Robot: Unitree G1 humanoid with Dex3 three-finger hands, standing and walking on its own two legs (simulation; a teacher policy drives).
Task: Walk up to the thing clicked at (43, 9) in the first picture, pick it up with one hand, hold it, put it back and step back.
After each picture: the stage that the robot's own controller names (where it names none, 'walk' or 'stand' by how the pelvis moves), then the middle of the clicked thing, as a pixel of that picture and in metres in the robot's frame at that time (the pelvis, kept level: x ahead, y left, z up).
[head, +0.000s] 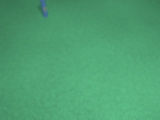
stand; (44, 8) +2.03 +0.58 -0.65
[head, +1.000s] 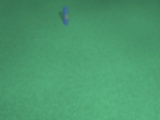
walk; (66, 16) +1.94 +0.24 -0.63
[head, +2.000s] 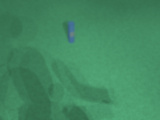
walk; (71, 32) +1.34 +0.16 -0.64
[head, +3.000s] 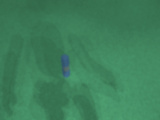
walk; (65, 66) +0.90 +0.19 -0.63
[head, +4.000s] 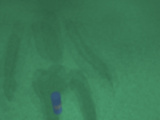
walk; (56, 103) +0.58 +0.19 -0.64
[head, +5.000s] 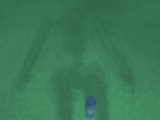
walk; (90, 107) +0.53 -0.06 -0.63
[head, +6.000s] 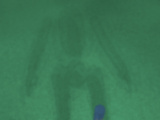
stand; (98, 116) +0.48 -0.07 -0.63
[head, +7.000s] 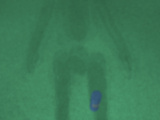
stand; (95, 101) +0.49 -0.06 -0.63
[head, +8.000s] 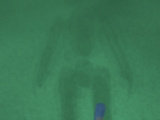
walk; (99, 114) +0.51 -0.08 -0.66
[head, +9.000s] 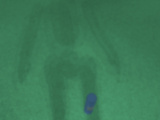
stand; (89, 104) +0.51 -0.07 -0.64
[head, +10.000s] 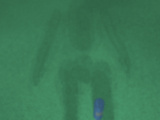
walk; (98, 109) +0.50 -0.04 -0.63
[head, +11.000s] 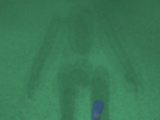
stand; (97, 111) +0.51 -0.06 -0.64
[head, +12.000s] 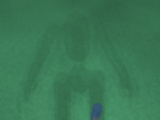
walk; (95, 115) +0.53 -0.10 -0.65
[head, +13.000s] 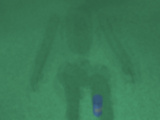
walk; (97, 106) +0.53 -0.01 -0.63
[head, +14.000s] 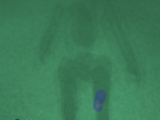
stand; (99, 101) +0.51 -0.09 -0.61
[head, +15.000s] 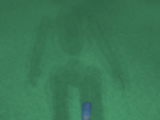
stand; (86, 113) +0.52 -0.01 -0.66
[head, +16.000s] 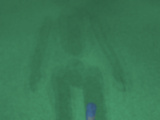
stand; (90, 114) +0.51 -0.03 -0.66
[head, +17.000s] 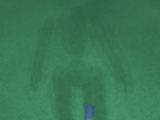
stand; (89, 116) +0.50 -0.01 -0.66
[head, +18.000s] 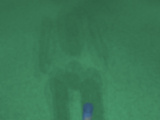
go down; (87, 114) +0.51 -0.02 -0.64
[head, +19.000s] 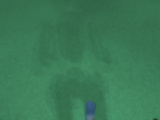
go down; (90, 113) +0.51 -0.03 -0.60
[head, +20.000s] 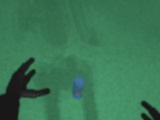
go down; (77, 89) +0.53 -0.03 -0.55
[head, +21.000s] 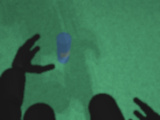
go down; (63, 49) +0.58 +0.00 -0.35
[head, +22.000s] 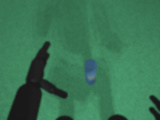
go down; (90, 73) +0.57 -0.02 -0.45
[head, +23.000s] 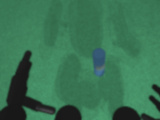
go down; (99, 63) +0.59 -0.02 -0.40
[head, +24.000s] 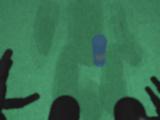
go down; (99, 52) +0.59 -0.01 -0.32
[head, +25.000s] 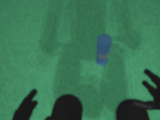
go down; (102, 51) +0.59 -0.01 -0.33
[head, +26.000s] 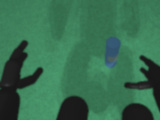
go down; (111, 54) +0.58 -0.02 -0.35
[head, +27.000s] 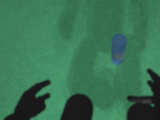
rest palm; (118, 51) +0.59 -0.02 -0.36
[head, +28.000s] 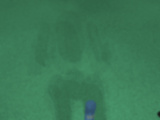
rest palm; (89, 112) +0.51 -0.04 -0.58
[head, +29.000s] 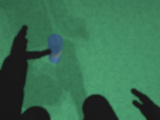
rest palm; (55, 50) +0.59 +0.00 -0.38
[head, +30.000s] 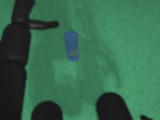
go down; (72, 48) +0.60 +0.01 -0.33
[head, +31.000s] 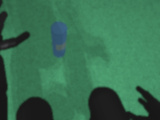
go down; (59, 41) +0.60 +0.03 -0.28
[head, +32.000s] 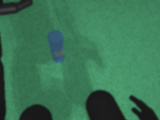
go down; (57, 48) +0.59 +0.01 -0.32
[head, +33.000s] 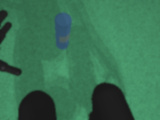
go down; (62, 33) +0.60 +0.03 -0.28
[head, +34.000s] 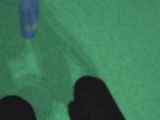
go down; (28, 21) +0.61 +0.07 -0.27
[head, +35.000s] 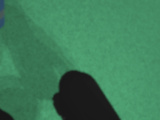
rest palm; out of the picture +0.60 +0.09 -0.26
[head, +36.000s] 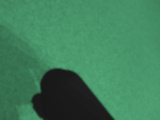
close; out of the picture +0.59 +0.12 -0.24
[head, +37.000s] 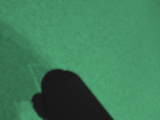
close; out of the picture +0.59 +0.13 -0.25
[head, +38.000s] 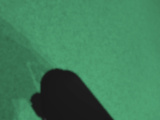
close; out of the picture +0.59 +0.12 -0.25
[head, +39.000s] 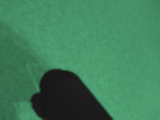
close; out of the picture +0.59 +0.13 -0.25
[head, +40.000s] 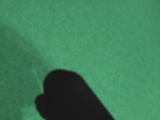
close; out of the picture +0.59 +0.14 -0.24
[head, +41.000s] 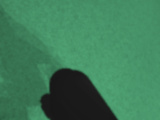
close; out of the picture +0.59 +0.14 -0.23
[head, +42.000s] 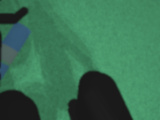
lift; (6, 53) +0.45 +0.18 -0.30
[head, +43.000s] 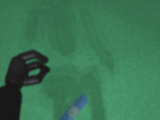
hold; (72, 111) +0.42 +0.07 -0.61
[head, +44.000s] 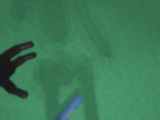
go down; (68, 110) +0.38 +0.05 -0.63
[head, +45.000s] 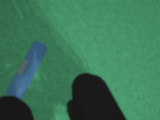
go down; (27, 69) +0.41 +0.08 -0.34
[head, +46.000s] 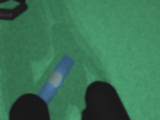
hold; (56, 79) +0.39 +0.03 -0.37
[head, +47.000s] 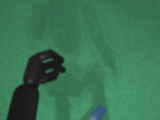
crouch; out of the picture +0.32 -0.03 -0.60
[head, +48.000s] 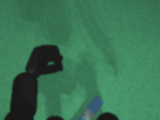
crouch; (88, 115) +0.29 -0.06 -0.55
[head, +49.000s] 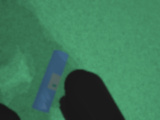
lower; (51, 80) +0.32 -0.04 -0.32
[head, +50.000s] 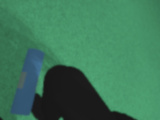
lower; (28, 80) +0.32 -0.06 -0.32
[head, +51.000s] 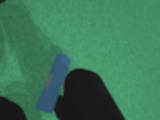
hold; (54, 82) +0.31 -0.07 -0.32
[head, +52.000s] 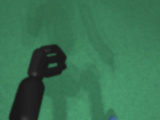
lower; out of the picture +0.25 -0.13 -0.60
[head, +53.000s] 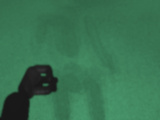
hold; out of the picture +0.20 -0.13 -0.70
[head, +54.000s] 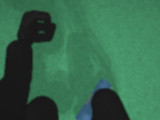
lower; (93, 101) +0.29 -0.12 -0.42
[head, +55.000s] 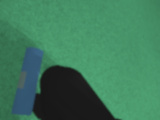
lower; (28, 80) +0.32 -0.06 -0.31
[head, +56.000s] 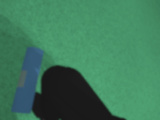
lower; (28, 79) +0.32 -0.06 -0.32
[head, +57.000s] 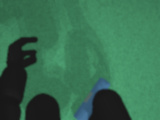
stand; (92, 99) +0.29 -0.12 -0.42
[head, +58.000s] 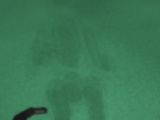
crouch; out of the picture +0.21 -0.14 -0.68
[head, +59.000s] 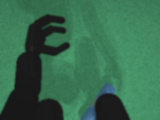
lower; (98, 104) +0.27 -0.11 -0.46
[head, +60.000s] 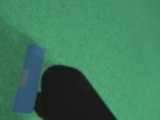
lower; (30, 78) +0.32 -0.06 -0.31
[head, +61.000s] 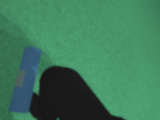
lower; (26, 78) +0.32 -0.06 -0.33
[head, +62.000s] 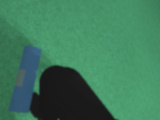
stand; (26, 78) +0.32 -0.06 -0.32
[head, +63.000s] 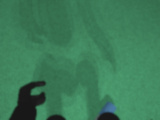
hold; out of the picture +0.25 -0.13 -0.56
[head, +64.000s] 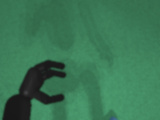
crouch; out of the picture +0.24 -0.15 -0.62
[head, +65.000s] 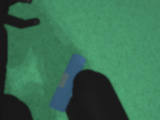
lower; (68, 81) +0.31 -0.09 -0.31
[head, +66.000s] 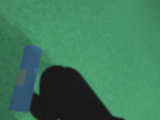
lower; (26, 77) +0.33 -0.06 -0.32
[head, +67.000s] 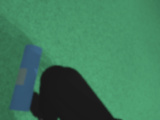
stand; (27, 77) +0.33 -0.07 -0.33
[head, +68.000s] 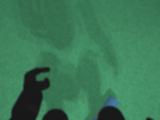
lower; (102, 116) +0.27 -0.13 -0.52
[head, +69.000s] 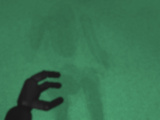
crouch; out of the picture +0.22 -0.15 -0.68
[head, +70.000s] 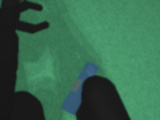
lower; (80, 87) +0.30 -0.11 -0.35
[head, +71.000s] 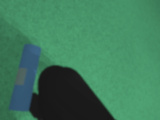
lower; (26, 76) +0.33 -0.07 -0.32
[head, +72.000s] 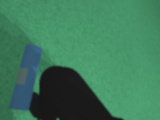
lower; (27, 76) +0.33 -0.07 -0.33
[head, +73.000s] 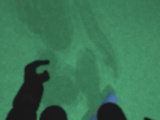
stand; (101, 112) +0.28 -0.14 -0.49
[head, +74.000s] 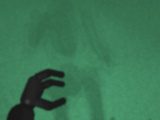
crouch; out of the picture +0.24 -0.15 -0.64
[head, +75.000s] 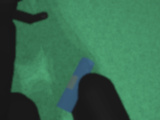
lower; (76, 83) +0.31 -0.10 -0.33
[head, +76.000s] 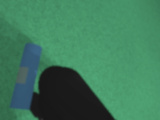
stand; (27, 75) +0.33 -0.07 -0.33
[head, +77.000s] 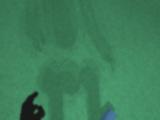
stand; out of the picture +0.25 -0.13 -0.59
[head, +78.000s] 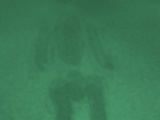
stand; out of the picture +0.20 -0.15 -0.68
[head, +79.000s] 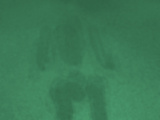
stand; out of the picture +0.21 -0.15 -0.68
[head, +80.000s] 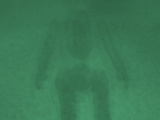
stand; out of the picture +0.21 -0.16 -0.72
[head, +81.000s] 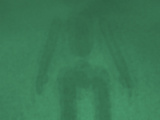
stand; out of the picture +0.21 -0.14 -0.75
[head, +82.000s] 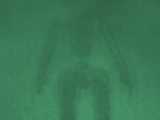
stand; out of the picture +0.20 -0.13 -0.75
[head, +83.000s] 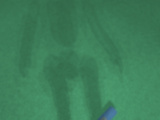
walk; out of the picture +0.36 -0.12 -0.72
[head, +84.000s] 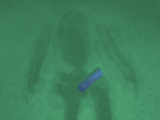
walk; (90, 80) +0.75 +0.04 -0.73
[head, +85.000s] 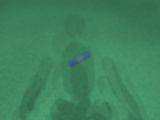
walk; (79, 59) +1.16 +0.09 -0.73
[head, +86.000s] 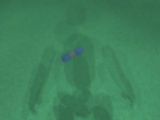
stand; (72, 54) +1.20 +0.16 -0.74
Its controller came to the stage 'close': yes
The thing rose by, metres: 0.00
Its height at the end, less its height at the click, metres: -0.09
